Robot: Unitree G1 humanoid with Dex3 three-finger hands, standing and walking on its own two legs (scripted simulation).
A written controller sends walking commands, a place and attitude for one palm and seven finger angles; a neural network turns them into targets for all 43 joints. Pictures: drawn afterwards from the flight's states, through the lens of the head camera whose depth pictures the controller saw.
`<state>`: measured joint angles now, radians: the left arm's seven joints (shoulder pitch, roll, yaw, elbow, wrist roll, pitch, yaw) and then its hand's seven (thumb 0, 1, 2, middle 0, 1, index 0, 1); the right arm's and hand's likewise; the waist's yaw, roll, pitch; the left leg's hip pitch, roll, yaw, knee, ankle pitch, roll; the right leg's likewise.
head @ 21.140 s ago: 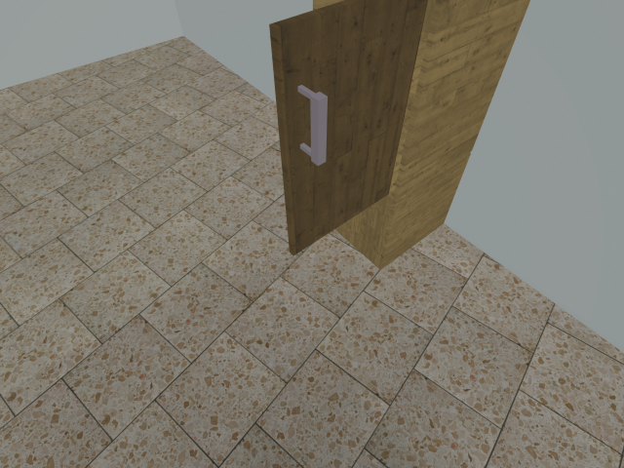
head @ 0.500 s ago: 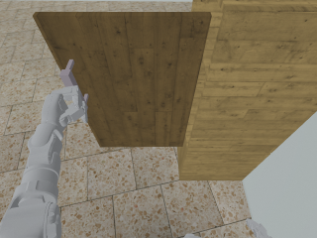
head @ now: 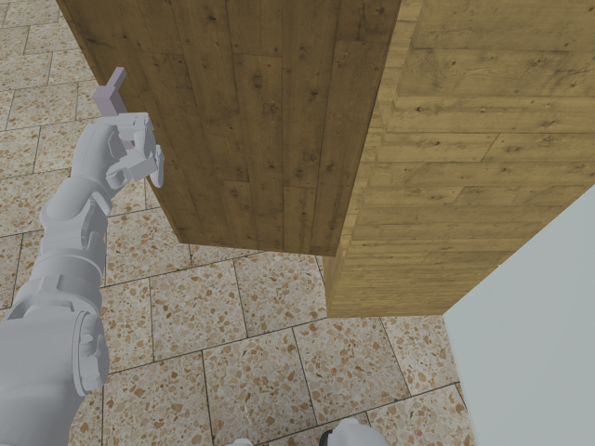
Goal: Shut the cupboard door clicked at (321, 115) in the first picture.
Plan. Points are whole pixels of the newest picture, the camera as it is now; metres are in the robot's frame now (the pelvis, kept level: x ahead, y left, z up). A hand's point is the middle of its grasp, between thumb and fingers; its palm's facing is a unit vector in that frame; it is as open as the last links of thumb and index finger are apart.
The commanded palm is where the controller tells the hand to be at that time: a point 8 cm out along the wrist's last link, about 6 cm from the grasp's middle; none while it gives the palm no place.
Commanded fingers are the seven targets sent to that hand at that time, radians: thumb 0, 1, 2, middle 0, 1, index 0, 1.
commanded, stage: push the door shut along its arc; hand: left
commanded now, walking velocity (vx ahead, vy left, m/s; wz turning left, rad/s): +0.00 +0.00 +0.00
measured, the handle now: (131, 124) +0.54 +0.22 +0.09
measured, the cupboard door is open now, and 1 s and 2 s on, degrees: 83 69 59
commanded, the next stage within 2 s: pull the fist back off the door in 1.20 s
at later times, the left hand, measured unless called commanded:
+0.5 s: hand (195, 122) +0.53 +0.13 +0.11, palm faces -0.31 -0.95 +0.02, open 3.1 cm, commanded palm +0.53 +0.19 +0.10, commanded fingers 0.00 0.90 0.90 -1.30 -1.50 -1.30 -1.50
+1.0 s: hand (211, 102) +0.57 +0.11 +0.11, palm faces -0.37 -0.93 +0.00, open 3.2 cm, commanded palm +0.59 +0.15 +0.10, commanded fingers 0.00 0.90 0.90 -1.30 -1.50 -1.30 -1.50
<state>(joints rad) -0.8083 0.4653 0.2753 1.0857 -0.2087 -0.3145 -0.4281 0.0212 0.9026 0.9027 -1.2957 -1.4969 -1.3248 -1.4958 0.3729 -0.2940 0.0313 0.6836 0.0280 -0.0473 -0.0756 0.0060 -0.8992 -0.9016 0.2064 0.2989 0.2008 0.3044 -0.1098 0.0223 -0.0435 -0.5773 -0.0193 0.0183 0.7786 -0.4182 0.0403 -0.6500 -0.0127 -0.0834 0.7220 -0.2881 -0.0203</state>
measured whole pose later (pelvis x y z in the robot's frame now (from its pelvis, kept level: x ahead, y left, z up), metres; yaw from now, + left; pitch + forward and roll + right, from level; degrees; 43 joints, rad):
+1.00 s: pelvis +0.01 -0.01 -0.02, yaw -2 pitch +22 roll -2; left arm -1.27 0.66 0.26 1.34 -0.11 -0.19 -0.53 0.03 0.92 0.95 -1.29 -1.50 -1.30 -1.50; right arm 0.40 -0.30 0.05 0.68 -0.01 -0.01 -0.07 0.00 -0.90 -0.90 0.21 0.30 0.20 0.30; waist -0.25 0.03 -0.04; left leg -0.84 0.02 0.01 0.93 -0.48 0.03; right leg -0.90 0.02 -0.09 0.83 -0.32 -0.04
